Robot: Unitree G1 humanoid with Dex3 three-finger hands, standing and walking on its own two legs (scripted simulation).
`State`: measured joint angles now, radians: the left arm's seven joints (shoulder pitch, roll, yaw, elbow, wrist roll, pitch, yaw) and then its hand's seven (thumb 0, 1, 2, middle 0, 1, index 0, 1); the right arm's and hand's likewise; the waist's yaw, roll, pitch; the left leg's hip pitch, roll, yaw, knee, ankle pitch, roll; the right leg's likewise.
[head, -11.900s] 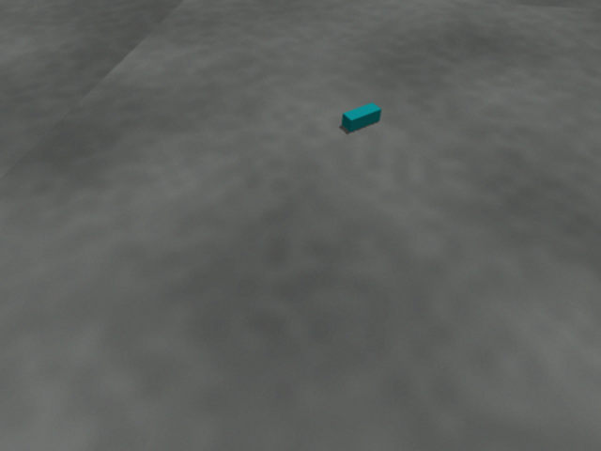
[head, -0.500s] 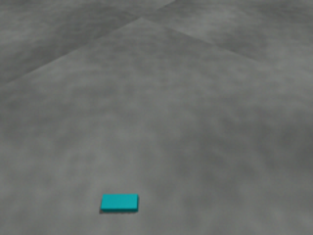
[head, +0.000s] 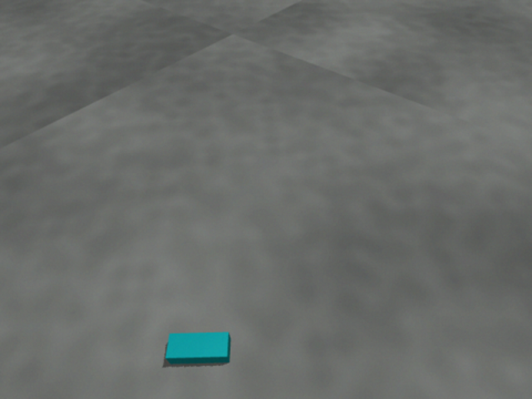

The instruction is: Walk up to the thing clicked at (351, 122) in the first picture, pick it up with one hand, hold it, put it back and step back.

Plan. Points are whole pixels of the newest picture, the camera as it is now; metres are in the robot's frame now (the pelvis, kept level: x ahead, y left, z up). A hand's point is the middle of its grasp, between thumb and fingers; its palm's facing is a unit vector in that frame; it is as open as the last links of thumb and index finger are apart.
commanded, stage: walk up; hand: left
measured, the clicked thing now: (199, 348) +0.41 +0.27 -0.74
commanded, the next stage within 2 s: none
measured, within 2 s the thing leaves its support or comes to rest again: neither
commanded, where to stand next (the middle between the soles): +0.03 +0.02 m, yaw +0 degrees
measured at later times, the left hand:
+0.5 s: hand out of the picture +0.02 +0.30 -0.18, palm faces -0.01 -0.96 -0.29, open 7.4 cm
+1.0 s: hand out of the picture +0.04 +0.28 -0.15, palm faces +0.00 -0.92 -0.39, open 7.4 cm
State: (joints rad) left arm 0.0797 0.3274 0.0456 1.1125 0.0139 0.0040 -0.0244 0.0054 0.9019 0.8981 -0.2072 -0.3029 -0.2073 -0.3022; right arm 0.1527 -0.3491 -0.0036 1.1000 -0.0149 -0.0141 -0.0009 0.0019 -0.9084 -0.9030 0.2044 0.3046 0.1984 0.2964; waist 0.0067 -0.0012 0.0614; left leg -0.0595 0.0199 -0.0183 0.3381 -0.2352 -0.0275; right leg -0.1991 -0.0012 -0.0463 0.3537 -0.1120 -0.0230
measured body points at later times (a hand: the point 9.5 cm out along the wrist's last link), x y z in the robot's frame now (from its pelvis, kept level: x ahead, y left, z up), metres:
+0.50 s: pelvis -0.07 +0.04 -0.01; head -0.03 +0.08 +0.43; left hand +0.02 +0.35 -0.16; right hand -0.03 -0.28 -0.11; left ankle -0.08 +0.14 -0.75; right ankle -0.05 -0.12 -0.70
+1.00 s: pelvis -0.03 +0.01 -0.01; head -0.01 +0.00 +0.44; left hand +0.04 +0.33 -0.12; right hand +0.03 -0.31 -0.13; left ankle +0.04 +0.14 -0.73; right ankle -0.07 -0.11 -0.75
